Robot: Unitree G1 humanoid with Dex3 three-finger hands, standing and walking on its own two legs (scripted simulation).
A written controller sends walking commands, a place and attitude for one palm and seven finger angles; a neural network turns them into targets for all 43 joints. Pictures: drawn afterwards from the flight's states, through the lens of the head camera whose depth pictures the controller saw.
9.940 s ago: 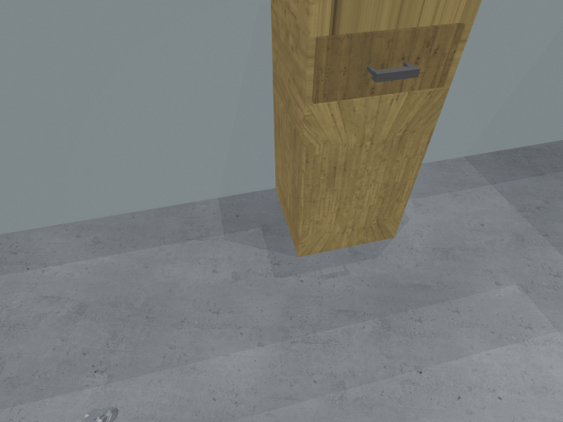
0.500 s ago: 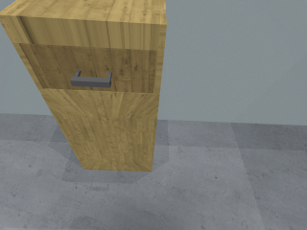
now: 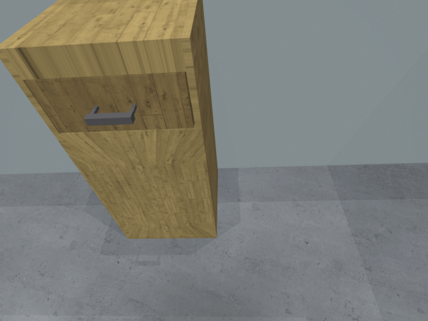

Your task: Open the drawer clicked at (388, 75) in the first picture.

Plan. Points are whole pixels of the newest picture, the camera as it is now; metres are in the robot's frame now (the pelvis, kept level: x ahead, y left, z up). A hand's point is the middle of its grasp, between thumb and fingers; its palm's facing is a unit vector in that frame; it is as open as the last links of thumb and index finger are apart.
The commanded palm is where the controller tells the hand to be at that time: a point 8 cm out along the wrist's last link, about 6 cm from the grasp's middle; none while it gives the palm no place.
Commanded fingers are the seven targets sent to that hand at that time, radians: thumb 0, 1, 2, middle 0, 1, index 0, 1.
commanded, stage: come to a stop and stand still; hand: left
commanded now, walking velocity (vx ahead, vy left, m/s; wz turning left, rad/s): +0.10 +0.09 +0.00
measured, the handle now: (112, 113) +0.60 +0.33 +0.06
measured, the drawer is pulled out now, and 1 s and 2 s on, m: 0.00 0.00 0.00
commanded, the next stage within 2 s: look again from close up in 0.84 s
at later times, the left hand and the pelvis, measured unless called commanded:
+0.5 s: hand out of the picture +0.01 +0.21 -0.18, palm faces +0.02 -0.98 -0.20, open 7.4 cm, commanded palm none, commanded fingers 0.00 0.90 0.90 -0.20 -0.30 -0.20 -0.30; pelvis +0.01 +0.03 -0.01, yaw -1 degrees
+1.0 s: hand out of the picture +0.02 +0.20 -0.18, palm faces +0.03 -0.98 -0.21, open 7.3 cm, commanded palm none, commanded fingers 0.00 0.90 0.90 -0.20 -0.30 -0.20 -0.30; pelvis +0.01 +0.03 -0.01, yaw +0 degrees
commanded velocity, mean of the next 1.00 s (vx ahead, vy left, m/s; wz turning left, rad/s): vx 0.02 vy -0.03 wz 0.00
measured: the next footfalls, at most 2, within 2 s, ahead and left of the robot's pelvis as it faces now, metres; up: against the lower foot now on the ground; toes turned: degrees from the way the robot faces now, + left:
left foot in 0.22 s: -0.01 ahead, +0.17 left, +0.00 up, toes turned +2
right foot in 0.48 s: +0.06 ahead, -0.07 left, +0.00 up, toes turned -4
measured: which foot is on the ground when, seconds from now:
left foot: up 0.00-0.20, down 0.22-1.00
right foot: down 0.00-0.22, up 0.24-0.46, down 0.48-1.00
